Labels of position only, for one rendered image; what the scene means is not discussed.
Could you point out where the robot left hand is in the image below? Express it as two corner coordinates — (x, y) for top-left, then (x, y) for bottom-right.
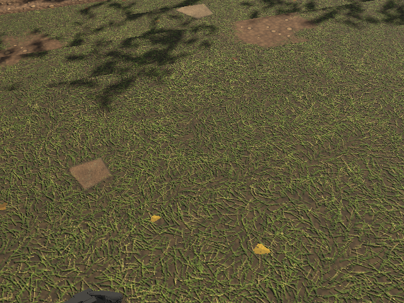
(64, 288), (122, 303)

